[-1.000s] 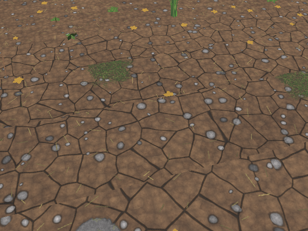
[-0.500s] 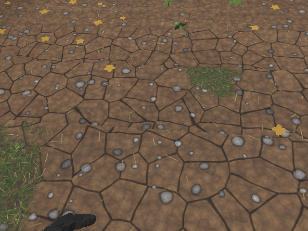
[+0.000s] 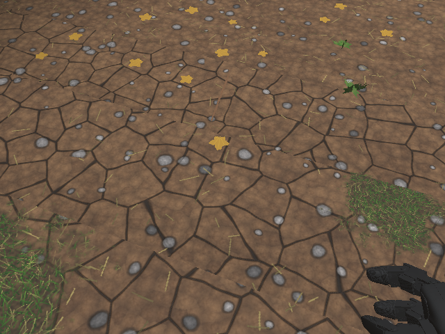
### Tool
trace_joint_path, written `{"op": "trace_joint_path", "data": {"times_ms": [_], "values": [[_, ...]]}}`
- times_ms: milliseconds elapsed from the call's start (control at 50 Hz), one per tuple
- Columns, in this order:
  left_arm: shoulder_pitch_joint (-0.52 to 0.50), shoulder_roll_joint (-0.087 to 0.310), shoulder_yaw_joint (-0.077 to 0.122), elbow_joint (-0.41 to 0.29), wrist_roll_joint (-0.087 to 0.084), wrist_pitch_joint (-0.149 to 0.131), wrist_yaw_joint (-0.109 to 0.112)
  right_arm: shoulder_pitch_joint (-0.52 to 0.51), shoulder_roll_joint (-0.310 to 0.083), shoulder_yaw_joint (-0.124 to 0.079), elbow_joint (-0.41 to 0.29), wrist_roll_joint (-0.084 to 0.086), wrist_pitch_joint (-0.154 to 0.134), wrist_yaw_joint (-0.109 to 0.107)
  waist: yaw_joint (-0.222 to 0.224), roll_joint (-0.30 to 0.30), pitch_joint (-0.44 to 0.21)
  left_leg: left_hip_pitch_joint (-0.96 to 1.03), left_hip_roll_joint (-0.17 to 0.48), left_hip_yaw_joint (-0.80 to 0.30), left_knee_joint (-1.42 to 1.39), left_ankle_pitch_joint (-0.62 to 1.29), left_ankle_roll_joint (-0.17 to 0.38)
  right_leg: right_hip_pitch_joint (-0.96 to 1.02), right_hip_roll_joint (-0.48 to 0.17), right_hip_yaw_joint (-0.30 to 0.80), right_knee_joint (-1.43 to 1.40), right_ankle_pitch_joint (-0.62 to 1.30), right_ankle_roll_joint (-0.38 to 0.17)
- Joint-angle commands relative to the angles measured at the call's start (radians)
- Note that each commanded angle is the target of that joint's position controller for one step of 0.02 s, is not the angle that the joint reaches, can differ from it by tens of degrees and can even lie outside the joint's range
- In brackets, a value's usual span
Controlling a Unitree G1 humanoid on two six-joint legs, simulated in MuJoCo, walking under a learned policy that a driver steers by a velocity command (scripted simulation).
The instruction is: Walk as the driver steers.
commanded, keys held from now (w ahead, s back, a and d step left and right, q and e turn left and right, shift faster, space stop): w+e+shift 0.48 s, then w+shift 0.26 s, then w+q+shift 0.26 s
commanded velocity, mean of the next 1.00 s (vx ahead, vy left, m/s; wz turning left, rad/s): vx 1.00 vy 0.00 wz -0.46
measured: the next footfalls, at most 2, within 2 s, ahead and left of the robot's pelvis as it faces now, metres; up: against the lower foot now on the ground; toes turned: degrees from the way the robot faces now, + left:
left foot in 0.02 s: +0.14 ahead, +0.10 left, -0.16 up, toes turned +1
right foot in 0.36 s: +0.50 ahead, -0.11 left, -0.16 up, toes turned -21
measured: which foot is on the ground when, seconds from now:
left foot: up 0.00-0.00, down 0.02-0.36, up 0.38-0.84, down 0.86-1.00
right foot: down 0.00-0.02, up 0.04-0.34, down 0.36-0.86, up 0.88-1.00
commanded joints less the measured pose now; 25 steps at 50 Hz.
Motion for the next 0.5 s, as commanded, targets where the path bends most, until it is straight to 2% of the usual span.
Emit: {"op": "trace_joint_path", "data": {"times_ms": [20,40,60,80,100,120,140,160,180,200,220,240,260,280,300,320,340,360,380,400,420,440,460,480,500], "values": [[-0.187,0.161,0.045,-0.077,-0.019,0.048,0.02,0.558,-0.159,-0.062,0.142,-0.026,0.009,-0.051,-0.351,0.006,-0.071,0.674,0.154,-0.127,-0.214,0.089,0.054,-0.453,0.027,0.043,0.756,0.324,-0.111],[-0.176,0.072,0.026,-0.133,-0.041,0.033,0.019,0.624,-0.203,-0.063,0.162,-0.029,0.003,-0.036,-0.286,0.074,-0.132,0.917,0.224,-0.081,0.221,0.545,-0.019,-0.76,0.035,0.063,0.949,-0.068,-0.126],[-0.026,0.041,0.008,-0.13,-0.081,0.017,0.035,0.642,-0.177,-0.062,0.161,-0.013,-0.007,-0.026,-0.227,0.162,-0.292,1.176,0.378,-0.229,0.394,0.678,0.021,-0.99,-0.039,0.08,0.952,-0.004,-0.128],[-0.097,0.083,0.015,-0.103,-0.063,0.01,0.033,0.596,-0.123,-0.06,0.134,0.004,-0.006,-0.024,-0.26,0.047,-0.276,1.047,0.355,-0.223,0.256,0.295,0.023,-1.03,-0.094,0.053,0.767,0.175,-0.126],[-0.201,0.072,0.021,-0.118,-0.023,0.014,0.034,0.578,-0.132,-0.071,0.152,-0.006,-0.022,-0.037,-0.265,0.08,-0.219,0.927,0.361,-0.278,0.181,-0.041,0.076,-1.084,-0.102,0.033,0.79,0.261,-0.113],[-0.274,0.067,0.015,-0.174,0.017,0.021,0.011,0.512,-0.132,-0.07,0.163,0.006,-0.034,-0.051,-0.198,0.056,-0.169,0.658,0.362,-0.343,0.042,-0.326,0.116,-0.994,-0.139,0.005,0.659,0.371,-0.084],[-0.354,0.068,0.017,-0.196,0.029,0.038,-0.015,0.483,-0.1,-0.061,0.172,0.009,-0.047,-0.06,-0.173,0.023,-0.059,0.493,0.374,-0.331,-0.003,-0.328,0.154,-0.964,-0.17,0.018,0.616,0.39,-0.055],[-0.429,0.051,0.013,-0.229,0.028,0.051,-0.032,0.475,-0.061,-0.049,0.188,0.019,-0.058,-0.06,-0.154,0.013,0.042,0.357,0.371,-0.292,-0.035,-0.287,0.136,-0.952,-0.198,0.02,0.541,0.402,-0.037],[-0.467,0.037,0.008,-0.255,0.022,0.057,-0.047,0.449,-0.019,-0.037,0.189,0.028,-0.063,-0.059,-0.128,-0.004,0.087,0.258,0.331,-0.205,-0.075,-0.266,0.1,-0.901,-0.213,0.022,0.423,0.457,-0.037],[-0.486,0.015,0.002,-0.265,0.005,0.067,-0.066,0.405,0.005,-0.028,0.193,0.028,-0.061,-0.064,-0.101,-0.005,0.089,0.169,0.242,-0.087,-0.138,-0.304,0.068,-0.805,-0.19,-0.007,0.358,0.531,-0.042],[-0.492,-0.006,-0.011,-0.308,0.002,0.068,-0.074,0.354,-0.039,-0.036,0.172,0.034,-0.068,-0.059,-0.061,0.081,0.111,0.106,0.288,-0.049,-0.136,-0.192,0.057,-0.751,-0.21,-0.024,0.266,0.593,-0.069],[-0.531,0.02,-0.012,-0.318,0.005,0.07,-0.076,0.359,-0.047,-0.04,0.174,0.041,-0.065,-0.053,-0.067,0.048,0.128,0.125,0.278,0.021,-0.15,-0.085,0.039,-0.728,-0.185,-0.091,0.229,0.568,-0.087],[-0.554,0.02,-0.015,-0.325,0.008,0.068,-0.077,0.381,-0.058,-0.044,0.186,0.047,-0.057,-0.052,-0.069,0.019,0.138,0.133,0.239,0.095,-0.146,-0.071,0.023,-0.671,-0.163,-0.134,0.151,0.571,-0.11],[-0.54,0.042,-0.011,-0.314,-0.003,0.061,-0.08,0.366,-0.07,-0.046,0.18,0.048,-0.049,-0.057,-0.051,-0.037,0.13,0.118,0.187,0.17,-0.134,0.011,0.002,-0.541,-0.107,-0.19,0.047,0.598,-0.135],[-0.525,0.085,0.002,-0.3,-0.002,0.058,-0.09,0.396,-0.114,-0.053,0.176,0.048,-0.04,-0.066,-0.046,-0.053,0.106,0.166,0.171,0.198,-0.065,0.241,-0.004,-0.442,-0.031,-0.253,-0.006,0.586,-0.154],[-0.417,0.099,0.013,-0.265,-0.006,0.066,-0.099,0.427,-0.176,-0.068,0.173,0.035,-0.027,-0.078,-0.006,-0.007,-0.002,0.199,0.167,0.25,0.136,0.582,-0.025,-0.276,0.048,-0.285,0.072,0.56,-0.168],[-0.216,0.139,0.033,-0.227,-0.004,0.071,-0.091,0.392,-0.228,-0.074,0.153,0.032,-0.016,-0.084,0.104,0.036,-0.1,0.141,0.222,0.218,0.427,0.591,-0.033,-0.071,0.046,-0.203,0.044,0.486,-0.22],[-0.056,0.212,0.069,-0.177,-0.019,0.078,-0.072,0.352,-0.219,-0.078,0.15,0.031,-0.001,-0.079,0.19,-0.034,-0.207,-0.011,0.153,0.209,0.826,0.134,-0.048,0.206,0.036,-0.105,0.001,0.471,-0.273],[-0.147,0.254,0.071,-0.204,-0.038,0.087,-0.046,0.385,-0.081,-0.046,0.142,0.02,0.007,-0.06,0.095,-0.285,-0.161,-0.19,-0.044,0.213,1.292,-0.982,-0.055,0.169,-0.109,0.164,-0.136,0.304,-0.326],[-0.233,0.327,0.072,-0.258,-0.021,0.089,-0.042,0.388,-0.087,-0.043,-0.01,0.035,-0.006,-0.056,-0.018,-0.362,-0.284,-0.452,-0.099,0.0,1.331,-1.004,-0.079,0.333,-0.266,0.697,-0.377,0.366,-0.465],[-0.228,0.303,0.078,-0.262,-0.006,0.091,-0.026,0.303,-0.15,-0.048,-0.027,0.028,-0.024,-0.057,0.005,-0.202,-0.171,-0.53,-0.062,-0.079,1.215,-0.905,-0.072,0.271,-0.3,0.783,-0.522,0.325,-0.446],[-0.274,0.276,0.073,-0.251,-0.003,0.086,-0.018,0.318,-0.161,-0.047,-0.019,0.028,-0.029,-0.055,-0.065,-0.103,-0.035,-0.489,-0.009,-0.092,1.078,-0.841,-0.07,0.092,-0.291,0.702,-0.535,0.369,-0.414],[-0.335,0.238,0.065,-0.25,-0.001,0.075,-0.021,0.345,-0.164,-0.054,0.013,0.014,-0.014,-0.058,-0.137,-0.025,0.04,-0.382,0.026,-0.104,0.949,-0.845,-0.082,-0.09,-0.242,0.6,-0.501,0.453,-0.384],[-0.365,0.225,0.054,-0.262,-0.008,0.059,-0.02,0.384,-0.162,-0.055,0.032,-0.001,0.013,-0.06,-0.183,-0.034,0.06,-0.29,0.042,-0.116,0.864,-0.872,-0.099,-0.208,-0.193,0.506,-0.479,0.556,-0.376],[-0.392,0.193,0.04,-0.267,-0.015,0.041,-0.023,0.436,-0.15,-0.057,0.059,-0.015,0.042,-0.059,-0.217,-0.028,0.053,-0.212,0.062,-0.112,0.77,-0.885,-0.113,-0.287,-0.155,0.417,-0.467,0.613,-0.363]]}}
